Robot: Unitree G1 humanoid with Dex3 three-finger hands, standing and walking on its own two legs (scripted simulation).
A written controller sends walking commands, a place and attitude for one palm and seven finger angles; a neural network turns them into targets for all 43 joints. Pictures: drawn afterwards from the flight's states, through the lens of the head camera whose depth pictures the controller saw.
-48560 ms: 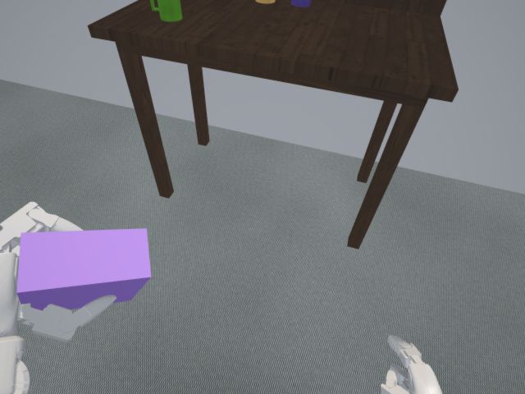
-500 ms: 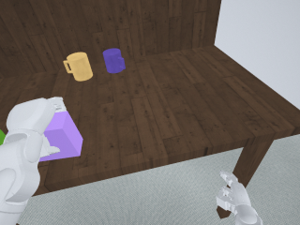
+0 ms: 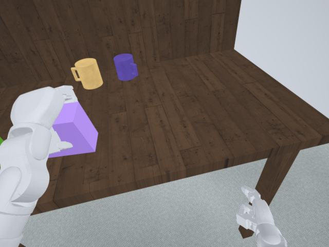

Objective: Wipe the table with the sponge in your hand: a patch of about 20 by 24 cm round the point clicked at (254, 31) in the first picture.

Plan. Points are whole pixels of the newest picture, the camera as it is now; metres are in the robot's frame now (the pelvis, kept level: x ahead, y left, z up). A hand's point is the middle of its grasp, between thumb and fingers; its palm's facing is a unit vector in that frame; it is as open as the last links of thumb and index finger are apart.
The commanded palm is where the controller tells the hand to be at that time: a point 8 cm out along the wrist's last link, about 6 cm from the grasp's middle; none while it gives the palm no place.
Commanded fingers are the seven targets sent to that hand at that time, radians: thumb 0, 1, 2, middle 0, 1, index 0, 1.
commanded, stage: lift the sponge slowly off the table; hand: left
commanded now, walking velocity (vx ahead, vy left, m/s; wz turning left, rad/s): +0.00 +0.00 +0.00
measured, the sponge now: (64, 136) +0.27 +0.29 +0.17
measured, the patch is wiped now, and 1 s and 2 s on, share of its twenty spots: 1.00 1.00 1.00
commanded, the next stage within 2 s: bring the sponge back beside the body in 0.42 s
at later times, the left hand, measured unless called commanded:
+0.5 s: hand (46, 113) +0.26 +0.30 +0.24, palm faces +0.29 -0.10 -0.95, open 9.9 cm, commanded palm +0.21 +0.28 +0.31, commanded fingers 0.00 0.10 1.30 -1.20 -1.60 -1.20 -1.60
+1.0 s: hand (38, 124) +0.23 +0.30 +0.24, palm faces +0.31 -0.13 -0.94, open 9.9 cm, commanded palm +0.18 +0.28 +0.31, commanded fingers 0.00 0.10 1.30 -1.20 -1.60 -1.20 -1.60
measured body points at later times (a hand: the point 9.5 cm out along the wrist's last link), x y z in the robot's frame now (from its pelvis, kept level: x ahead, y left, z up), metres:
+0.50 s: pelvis +0.00 +0.00 +0.00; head -0.04 -0.05 +0.44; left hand +0.24 +0.30 +0.29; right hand +0.27 -0.18 -0.06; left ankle +0.03 +0.11 -0.74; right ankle +0.03 -0.09 -0.74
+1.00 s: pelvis -0.01 +0.00 +0.00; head -0.04 -0.05 +0.44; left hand +0.21 +0.30 +0.29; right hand +0.26 -0.18 -0.06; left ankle +0.03 +0.11 -0.74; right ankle +0.03 -0.09 -0.74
